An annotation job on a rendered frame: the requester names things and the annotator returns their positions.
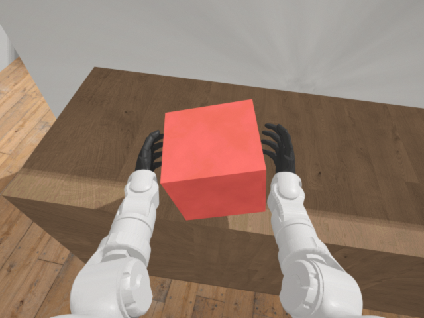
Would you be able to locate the pedestal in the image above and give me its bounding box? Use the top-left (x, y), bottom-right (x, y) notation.
top-left (2, 67), bottom-right (424, 318)

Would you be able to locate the carton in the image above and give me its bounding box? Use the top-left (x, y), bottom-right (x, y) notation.
top-left (160, 99), bottom-right (266, 221)

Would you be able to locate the left robot forearm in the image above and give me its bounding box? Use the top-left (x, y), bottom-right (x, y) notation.
top-left (70, 170), bottom-right (159, 313)

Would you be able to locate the left robot hand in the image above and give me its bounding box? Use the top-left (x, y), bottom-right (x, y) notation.
top-left (135, 130), bottom-right (164, 171)

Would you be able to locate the right robot forearm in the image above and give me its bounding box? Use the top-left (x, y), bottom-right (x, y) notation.
top-left (267, 172), bottom-right (363, 305)

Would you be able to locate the robot right upper arm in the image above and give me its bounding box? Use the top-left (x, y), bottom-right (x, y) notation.
top-left (279, 259), bottom-right (385, 318)

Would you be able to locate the robot left upper arm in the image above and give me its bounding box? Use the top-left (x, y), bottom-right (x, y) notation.
top-left (50, 257), bottom-right (152, 318)

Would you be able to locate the right robot hand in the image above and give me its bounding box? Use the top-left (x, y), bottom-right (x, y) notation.
top-left (261, 123), bottom-right (295, 173)

